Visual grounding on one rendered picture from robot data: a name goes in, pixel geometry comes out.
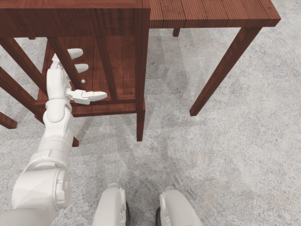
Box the robot left hand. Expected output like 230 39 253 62
47 48 107 105

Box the left robot upper arm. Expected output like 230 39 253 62
0 168 71 226

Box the robot left shin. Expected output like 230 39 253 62
108 183 126 226

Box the table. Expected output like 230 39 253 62
0 0 281 129

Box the right robot thigh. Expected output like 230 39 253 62
159 190 203 226

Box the robot left forearm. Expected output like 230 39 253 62
12 98 74 209

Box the chair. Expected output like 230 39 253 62
0 0 151 147

